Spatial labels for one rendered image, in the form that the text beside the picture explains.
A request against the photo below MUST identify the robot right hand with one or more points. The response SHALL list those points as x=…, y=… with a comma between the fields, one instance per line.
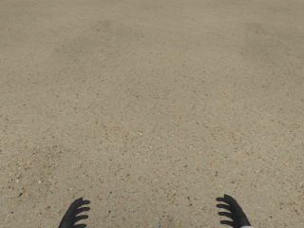
x=237, y=216

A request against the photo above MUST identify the robot left hand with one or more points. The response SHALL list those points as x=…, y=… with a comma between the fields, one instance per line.
x=69, y=219

